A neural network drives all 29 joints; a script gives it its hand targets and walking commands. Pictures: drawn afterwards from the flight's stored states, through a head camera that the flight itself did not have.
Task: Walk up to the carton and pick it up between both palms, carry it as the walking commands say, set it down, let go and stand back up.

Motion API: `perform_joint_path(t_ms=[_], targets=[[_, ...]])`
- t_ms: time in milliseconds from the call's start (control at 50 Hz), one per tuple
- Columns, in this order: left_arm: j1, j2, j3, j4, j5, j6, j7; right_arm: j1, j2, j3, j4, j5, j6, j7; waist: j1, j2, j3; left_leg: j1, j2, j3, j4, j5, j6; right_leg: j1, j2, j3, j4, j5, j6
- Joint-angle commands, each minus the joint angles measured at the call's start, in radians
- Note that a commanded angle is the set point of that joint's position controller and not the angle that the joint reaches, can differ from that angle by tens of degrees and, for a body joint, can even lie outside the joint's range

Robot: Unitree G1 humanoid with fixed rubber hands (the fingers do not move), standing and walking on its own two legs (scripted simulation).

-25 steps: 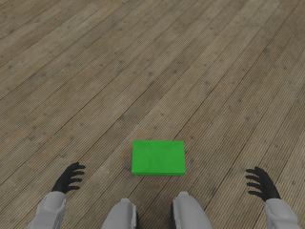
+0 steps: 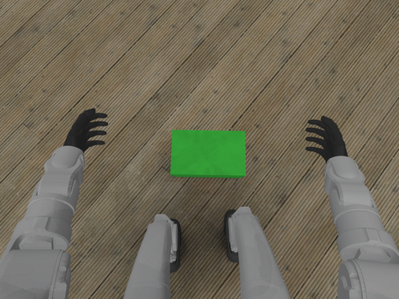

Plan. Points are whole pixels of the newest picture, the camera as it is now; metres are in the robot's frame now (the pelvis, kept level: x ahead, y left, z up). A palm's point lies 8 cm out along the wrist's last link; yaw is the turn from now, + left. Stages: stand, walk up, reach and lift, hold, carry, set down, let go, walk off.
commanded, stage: reach and lift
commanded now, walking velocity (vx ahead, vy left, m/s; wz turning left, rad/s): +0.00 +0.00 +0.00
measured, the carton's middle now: (207, 155) +0.45 -0.03 -0.61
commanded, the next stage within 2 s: none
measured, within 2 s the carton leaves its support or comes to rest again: neither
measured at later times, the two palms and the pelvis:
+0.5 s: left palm (104, 116) +0.48 +0.22 -0.15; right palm (312, 124) +0.44 -0.25 -0.16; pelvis +0.00 +0.00 -0.03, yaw +1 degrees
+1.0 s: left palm (127, 134) +0.47 +0.21 -0.30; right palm (287, 141) +0.43 -0.25 -0.31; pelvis -0.05 +0.00 -0.17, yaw +2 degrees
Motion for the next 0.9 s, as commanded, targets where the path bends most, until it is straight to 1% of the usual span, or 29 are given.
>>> perform_joint_path(t_ms=[0, 20, 60, 140, 160, 200, 240, 260, 320, 340, 360, 400, 420, 440, 460, 480, 520, 560, 580, 600, 620, 680, 700, 720, 760, 780, 800, 820, 880], targets=[[-0.378, 0.213, 0.191, -0.122, -0.069, -0.041, 0.0, -0.378, -0.171, -0.086, -0.126, 0.146, -0.045, -0.028, -0.026, 0.004, -1.06, -0.03, -0.089, 0.008, -0.022, 0.236, 0.005, 0.397, 0.067, -0.042, -0.005, 0.362, 0.02], [-0.468, 0.246, 0.199, -0.11, -0.054, -0.038, 0.01, -0.46, -0.166, -0.095, -0.111, 0.164, -0.04, -0.027, -0.001, 0.016, -1.063, -0.052, -0.088, 0.002, -0.01, 0.21, 0.006, 0.317, 0.058, -0.047, 0.025, 0.309, 0.031], [-0.47, 0.226, 0.199, -0.143, -0.079, -0.029, 0.016, -0.49, -0.211, -0.1, -0.132, 0.135, -0.038, -0.023, -0.03, -0.023, -1.201, 0.026, -0.088, -0.006, -0.001, 0.316, -0.001, 0.31, 0.069, -0.062, 0.035, 0.382, 0.017], [-0.474, 0.154, 0.179, -0.105, -0.071, -0.03, 0.031, -0.433, -0.167, -0.13, 0.014, 0.13, -0.043, -0.008, -0.061, 0.086, -1.222, 0.024, -0.091, -0.005, -0.027, 0.42, -0.019, 0.287, 0.065, -0.059, 0.028, 0.524, 0.0], [-0.506, 0.128, 0.18, -0.038, -0.072, -0.027, 0.029, -0.469, -0.142, -0.117, 0.086, 0.106, -0.039, -0.002, -0.06, 0.048, -1.126, -0.061, -0.089, -0.005, -0.02, 0.354, -0.017, 0.18, 0.064, -0.062, 0.02, 0.427, 0.012], [-0.47, 0.109, 0.19, 0.006, -0.072, -0.035, 0.013, -0.464, -0.143, -0.15, 0.047, 0.096, -0.055, 0.001, -0.073, 0.061, -1.174, -0.097, -0.083, 0.0, -0.014, 0.427, -0.013, 0.243, 0.054, -0.033, 0.005, 0.558, -0.01], [-0.443, 0.049, 0.186, 0.01, -0.086, -0.047, 0.0, -0.423, -0.097, -0.164, 0.036, 0.059, -0.075, 0.004, -0.114, -0.015, -1.182, -0.18, -0.086, -0.02, 0.004, 0.485, -0.011, 0.263, 0.064, -0.031, 0.041, 0.658, -0.007], [-0.463, 0.108, 0.236, -0.018, -0.06, -0.056, 0.01, -0.491, -0.115, -0.185, -0.016, 0.061, -0.083, 0.006, -0.059, -0.035, -1.249, -0.206, -0.093, -0.01, 0.003, 0.477, -0.002, 0.299, 0.06, -0.012, 0.04, 0.653, -0.001], [-0.43, 0.12, 0.257, -0.041, -0.035, -0.064, 0.01, -0.476, -0.099, -0.185, -0.088, 0.063, -0.097, 0.012, -0.045, -0.038, -1.306, -0.265, -0.089, -0.015, 0.0, 0.548, 0.002, 0.413, 0.043, 0.023, 0.054, 0.834, -0.012], [-0.408, 0.118, 0.254, 0.006, -0.03, -0.071, 0.015, -0.467, -0.088, -0.183, -0.05, 0.067, -0.095, 0.021, -0.037, -0.074, -1.276, -0.33, -0.085, -0.036, -0.011, 0.526, 0.009, 0.4, 0.036, 0.024, 0.075, 0.816, -0.009], [-0.438, 0.127, 0.248, -0.049, -0.031, -0.068, 0.01, -0.446, -0.113, -0.194, -0.025, 0.062, -0.095, 0.017, -0.054, -0.019, -1.312, -0.292, -0.09, -0.007, 0.027, 0.522, -0.005, 0.368, 0.038, 0.012, 0.076, 0.807, -0.007], [-0.53, 0.144, 0.246, -0.066, -0.026, -0.067, 0.008, -0.467, -0.087, -0.171, 0.04, 0.056, -0.084, 0.025, -0.034, -0.026, -1.229, -0.307, -0.081, -0.023, 0.043, 0.48, -0.002, 0.167, 0.047, -0.003, 0.101, 0.647, -0.012], [-0.505, 0.121, 0.233, -0.062, -0.05, -0.062, 0.007, -0.491, -0.154, -0.205, -0.022, 0.024, -0.098, 0.02, -0.08, -0.046, -1.316, -0.269, -0.083, -0.029, 0.05, 0.471, -0.008, 0.214, 0.049, -0.018, 0.107, 0.648, -0.011], [-0.543, 0.127, 0.256, -0.033, -0.047, -0.052, 0.009, -0.533, -0.129, -0.191, 0.015, 0.027, -0.084, 0.024, -0.069, -0.078, -1.31, -0.332, -0.089, -0.026, 0.08, 0.421, -0.004, 0.185, 0.048, -0.019, 0.141, 0.6, -0.006], [-0.496, 0.143, 0.267, -0.032, -0.036, -0.067, 0.009, -0.493, -0.132, -0.209, -0.011, 0.035, -0.095, 0.023, -0.067, -0.005, -1.234, -0.338, -0.081, -0.008, 0.09, 0.493, -0.011, 0.136, 0.033, -0.001, 0.125, 0.692, -0.011], [-0.488, 0.087, 0.243, 0.074, -0.057, -0.057, -0.003, -0.469, -0.083, -0.187, 0.102, 0.023, -0.09, 0.025, -0.086, -0.028, -1.145, -0.444, -0.086, -0.009, 0.088, 0.364, -0.006, 0.062, 0.024, -0.002, 0.132, 0.583, 0.0], [-0.568, 0.139, 0.258, 0.029, -0.031, -0.056, 0.001, -0.595, -0.104, -0.184, 0.022, 0.058, -0.085, 0.03, -0.035, -0.005, -1.191, -0.457, -0.075, -0.009, 0.136, 0.307, -0.006, -0.011, 0.035, -0.009, 0.191, 0.472, -0.006], [-0.612, 0.128, 0.213, -0.056, -0.036, -0.052, 0.002, -0.542, -0.125, -0.213, 0.052, 0.032, -0.088, 0.023, -0.107, 0.022, -1.227, -0.423, -0.063, -0.017, 0.185, 0.34, -0.022, -0.038, 0.035, -0.029, 0.221, 0.479, -0.012], [-0.673, 0.13, 0.196, -0.034, -0.03, -0.048, 0.006, -0.591, -0.129, -0.188, 0.077, 0.039, -0.084, 0.028, -0.085, 0.054, -1.176, -0.434, -0.069, -0.019, 0.205, 0.262, -0.023, -0.163, 0.037, -0.048, 0.26, 0.358, -0.009], [-0.686, 0.137, 0.2, -0.056, -0.034, -0.046, 0.015, -0.601, -0.175, -0.211, 0.04, 0.036, -0.087, 0.018, -0.113, 0.044, -1.253, -0.406, -0.057, -0.024, 0.241, 0.267, -0.028, -0.189, 0.027, -0.051, 0.27, 0.336, -0.012], [-0.682, 0.136, 0.203, -0.051, -0.036, -0.036, 0.024, -0.667, -0.185, -0.188, 0.04, 0.052, -0.08, 0.023, -0.069, 0.049, -1.265, -0.384, -0.057, -0.031, 0.255, 0.259, -0.03, -0.213, 0.038, -0.055, 0.311, 0.289, -0.013], [-0.779, 0.167, 0.179, -0.021, -0.036, -0.008, 0.02, -0.711, -0.189, -0.201, 0.092, 0.052, -0.049, 0.012, -0.111, 0.079, -1.2, -0.451, -0.057, -0.006, 0.308, 0.101, -0.022, -0.285, 0.024, -0.067, 0.34, 0.13, -0.002], [-0.746, 0.192, 0.194, 0.019, -0.035, -0.003, 0.02, -0.694, -0.196, -0.186, 0.094, 0.043, -0.041, 0.004, -0.088, 0.044, -1.153, -0.545, -0.064, 0.007, 0.337, 0.037, -0.017, -0.288, 0.028, -0.063, 0.35, 0.098, 0.001], [-0.753, 0.166, 0.171, 0.039, -0.046, 0.009, 0.019, -0.762, -0.233, -0.214, 0.037, 0.036, -0.043, -0.001, -0.118, 0.05, -1.214, -0.498, -0.059, 0.009, 0.332, 0.046, -0.014, -0.298, 0.029, -0.081, 0.351, 0.081, 0.004], [-0.743, 0.237, 0.232, 0.002, -0.012, 0.012, 0.031, -0.787, -0.257, -0.207, -0.035, 0.041, -0.032, -0.019, -0.059, 0.04, -1.264, -0.568, -0.066, 0.035, 0.369, 0.03, -0.005, -0.217, 0.03, -0.06, 0.386, 0.091, 0.003], [-0.787, 0.221, 0.19, 0.027, -0.046, 0.02, 0.034, -0.793, -0.238, -0.187, 0.032, 0.048, -0.015, -0.027, -0.063, 0.001, -1.309, -0.555, -0.068, 0.029, 0.38, 0.015, -0.005, -0.197, 0.037, -0.072, 0.41, 0.08, 0.014], [-0.808, 0.266, 0.22, -0.052, -0.035, 0.017, 0.035, -0.814, -0.259, -0.184, -0.067, 0.054, -0.014, -0.038, -0.05, 0.003, -1.387, -0.54, -0.076, 0.052, 0.425, 0.04, 0.003, -0.136, 0.038, -0.055, 0.425, 0.106, 0.011], [-0.802, 0.238, 0.181, 0.091, -0.053, 0.031, 0.037, -0.795, -0.241, -0.162, 0.079, 0.048, -0.002, -0.041, -0.078, 0.001, -1.258, -0.638, -0.062, 0.04, 0.431, -0.044, 0.007, -0.245, 0.035, -0.069, 0.454, 0.019, 0.01], [-0.823, 0.259, 0.189, -0.048, -0.065, 0.017, 0.027, -0.815, -0.203, -0.099, -0.063, 0.099, -0.007, -0.04, -0.017, -0.033, -1.407, -0.597, -0.056, 0.044, 0.468, 0.006, 0.021, -0.176, 0.036, -0.051, 0.487, 0.061, 0.018]])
